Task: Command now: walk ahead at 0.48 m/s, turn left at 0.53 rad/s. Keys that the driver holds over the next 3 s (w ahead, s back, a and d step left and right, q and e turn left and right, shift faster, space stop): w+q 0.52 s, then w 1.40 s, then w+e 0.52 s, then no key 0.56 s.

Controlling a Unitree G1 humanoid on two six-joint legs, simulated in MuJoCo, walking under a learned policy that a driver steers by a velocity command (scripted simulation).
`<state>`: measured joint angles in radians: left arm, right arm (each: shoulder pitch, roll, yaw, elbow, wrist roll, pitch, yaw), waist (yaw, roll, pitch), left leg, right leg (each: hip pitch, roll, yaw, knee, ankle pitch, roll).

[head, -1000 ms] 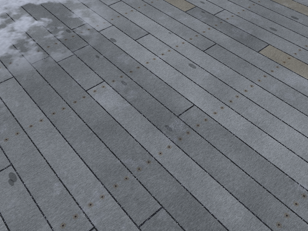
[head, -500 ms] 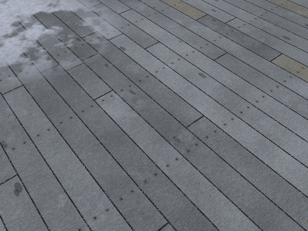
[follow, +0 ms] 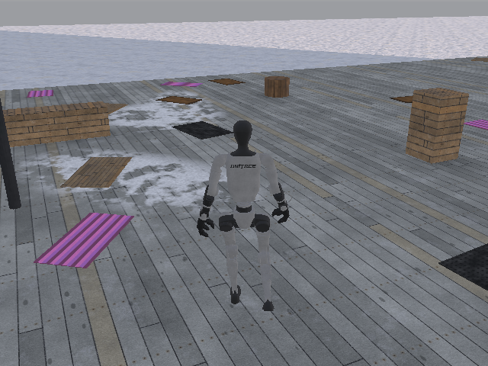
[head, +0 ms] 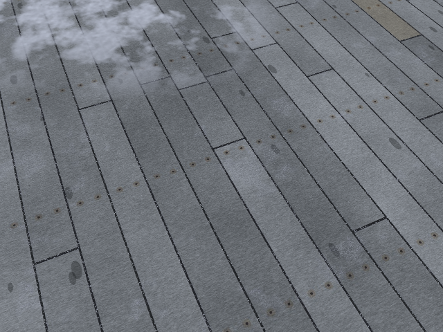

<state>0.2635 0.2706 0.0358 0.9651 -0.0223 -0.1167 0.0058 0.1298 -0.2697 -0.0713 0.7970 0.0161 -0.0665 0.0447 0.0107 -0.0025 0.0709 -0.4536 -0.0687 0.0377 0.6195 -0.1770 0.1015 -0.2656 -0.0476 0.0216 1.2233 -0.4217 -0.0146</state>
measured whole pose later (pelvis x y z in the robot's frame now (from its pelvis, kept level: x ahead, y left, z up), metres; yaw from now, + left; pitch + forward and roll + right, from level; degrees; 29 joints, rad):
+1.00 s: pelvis +0.53 +0.11 +0.01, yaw +24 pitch +2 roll -1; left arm 0.36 0.29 0.04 0.92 -0.02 -0.08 -0.01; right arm 0.09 -0.26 -0.04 0.64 0.01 -0.07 0.03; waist 0.06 0.00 0.03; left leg -0.46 -0.01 0.04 0.59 -0.16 0.06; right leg -0.21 -0.04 0.00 0.97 -0.50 0.00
